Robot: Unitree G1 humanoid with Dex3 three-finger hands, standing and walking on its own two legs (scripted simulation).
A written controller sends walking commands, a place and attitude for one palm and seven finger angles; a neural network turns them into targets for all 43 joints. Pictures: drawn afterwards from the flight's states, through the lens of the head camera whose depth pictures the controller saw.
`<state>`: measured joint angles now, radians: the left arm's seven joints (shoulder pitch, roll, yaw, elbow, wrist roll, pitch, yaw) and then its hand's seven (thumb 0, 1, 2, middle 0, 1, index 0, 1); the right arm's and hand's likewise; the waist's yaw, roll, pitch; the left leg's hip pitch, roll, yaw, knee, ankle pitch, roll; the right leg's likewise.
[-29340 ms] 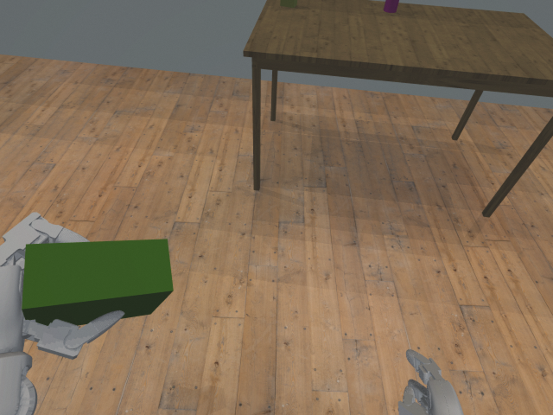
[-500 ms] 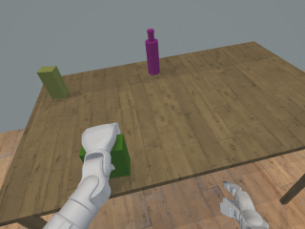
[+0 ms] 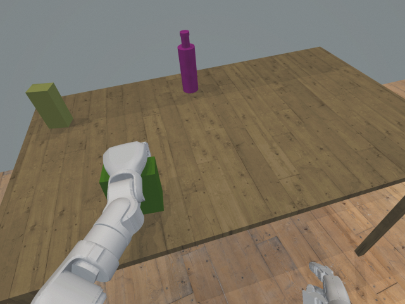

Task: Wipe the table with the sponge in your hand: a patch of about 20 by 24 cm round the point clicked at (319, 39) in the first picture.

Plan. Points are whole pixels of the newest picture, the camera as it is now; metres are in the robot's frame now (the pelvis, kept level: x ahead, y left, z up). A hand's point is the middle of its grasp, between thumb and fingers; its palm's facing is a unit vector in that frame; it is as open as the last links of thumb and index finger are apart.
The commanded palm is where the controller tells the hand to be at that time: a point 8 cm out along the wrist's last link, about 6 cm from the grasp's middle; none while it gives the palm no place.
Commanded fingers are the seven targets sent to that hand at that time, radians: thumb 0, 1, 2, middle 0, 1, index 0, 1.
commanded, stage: wipe forward along the third lane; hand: left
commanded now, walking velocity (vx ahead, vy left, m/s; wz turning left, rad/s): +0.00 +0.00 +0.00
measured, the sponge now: (136, 194) +0.35 +0.20 +0.00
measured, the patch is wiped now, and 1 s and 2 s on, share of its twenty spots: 0.85 0.95 0.95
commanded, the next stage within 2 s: wipe back along the third lane in 0.90 s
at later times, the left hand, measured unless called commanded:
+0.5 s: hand (132, 162) +0.40 +0.21 +0.07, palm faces -0.04 -0.04 -1.00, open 10.1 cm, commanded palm +0.38 +0.22 +0.10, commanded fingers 0.00 0.10 1.30 -1.20 -1.60 -1.20 -1.60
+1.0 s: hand (131, 147) +0.45 +0.23 +0.06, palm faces -0.08 -0.03 -1.00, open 10.1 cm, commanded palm +0.43 +0.23 +0.10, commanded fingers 0.00 0.10 1.30 -1.20 -1.60 -1.20 -1.60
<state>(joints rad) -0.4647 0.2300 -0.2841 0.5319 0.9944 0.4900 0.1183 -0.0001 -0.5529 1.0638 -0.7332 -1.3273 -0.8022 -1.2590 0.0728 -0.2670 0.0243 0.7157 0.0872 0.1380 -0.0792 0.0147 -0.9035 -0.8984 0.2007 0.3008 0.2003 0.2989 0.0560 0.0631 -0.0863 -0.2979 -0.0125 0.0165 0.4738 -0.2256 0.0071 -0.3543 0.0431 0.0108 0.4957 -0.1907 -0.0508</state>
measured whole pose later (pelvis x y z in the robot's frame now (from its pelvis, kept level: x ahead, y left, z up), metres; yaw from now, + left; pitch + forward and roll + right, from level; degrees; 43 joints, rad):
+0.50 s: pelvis +0.00 +0.00 +0.00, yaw +0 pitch +6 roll +1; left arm -0.64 0.25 -0.23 0.77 1.00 0.42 0.17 0.01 -0.56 1.07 -0.74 -1.33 -0.80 -1.27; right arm 0.07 -0.25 0.03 0.71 0.08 0.14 -0.09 0.01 -0.90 -0.90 0.20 0.30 0.20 0.30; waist 0.03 0.04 -0.10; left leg -0.36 -0.02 0.01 0.48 -0.22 0.01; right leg -0.41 0.04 0.01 0.50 -0.18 -0.04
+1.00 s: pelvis +0.01 +0.01 +0.00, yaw +0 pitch +10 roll +0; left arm -0.82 0.32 -0.15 1.00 1.01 0.35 0.18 0.02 -0.57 1.07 -0.75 -1.32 -0.81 -1.27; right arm 0.17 -0.26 0.01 0.75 0.08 0.13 -0.08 0.01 -0.90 -0.90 0.20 0.30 0.20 0.30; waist -0.03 0.04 -0.12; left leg -0.46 -0.01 0.01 0.52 -0.25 0.02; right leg -0.49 0.04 0.01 0.50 -0.19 -0.04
